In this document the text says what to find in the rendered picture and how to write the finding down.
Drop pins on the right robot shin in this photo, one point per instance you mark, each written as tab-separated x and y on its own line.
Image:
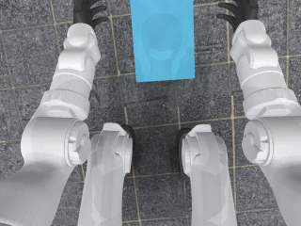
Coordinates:
219	140

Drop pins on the robot right forearm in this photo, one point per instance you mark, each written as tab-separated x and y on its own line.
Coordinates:
260	76

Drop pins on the carton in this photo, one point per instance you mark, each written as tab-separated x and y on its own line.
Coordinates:
163	39

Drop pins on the robot right foot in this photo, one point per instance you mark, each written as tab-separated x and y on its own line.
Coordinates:
181	134

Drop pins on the robot right hand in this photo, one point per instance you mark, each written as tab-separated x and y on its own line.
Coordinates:
246	10

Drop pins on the robot left forearm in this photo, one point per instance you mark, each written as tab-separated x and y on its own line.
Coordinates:
73	78

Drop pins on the robot left hand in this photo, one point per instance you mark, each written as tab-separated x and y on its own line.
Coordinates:
83	13

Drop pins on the robot right upper arm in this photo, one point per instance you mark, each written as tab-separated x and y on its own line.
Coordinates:
274	143

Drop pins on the robot left upper arm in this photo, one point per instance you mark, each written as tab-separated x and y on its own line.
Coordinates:
52	147

